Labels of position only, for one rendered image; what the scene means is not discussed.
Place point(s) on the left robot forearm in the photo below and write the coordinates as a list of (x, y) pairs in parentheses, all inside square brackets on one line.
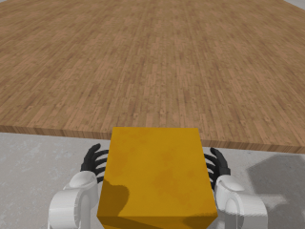
[(70, 208)]

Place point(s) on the right robot hand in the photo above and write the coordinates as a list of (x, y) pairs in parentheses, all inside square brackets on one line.
[(220, 167)]

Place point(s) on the left robot hand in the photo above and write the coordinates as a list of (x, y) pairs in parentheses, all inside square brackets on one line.
[(90, 163)]

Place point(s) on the carton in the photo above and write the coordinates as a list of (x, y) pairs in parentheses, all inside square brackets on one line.
[(156, 178)]

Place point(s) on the right robot forearm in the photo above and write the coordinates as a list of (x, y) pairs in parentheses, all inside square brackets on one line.
[(241, 209)]

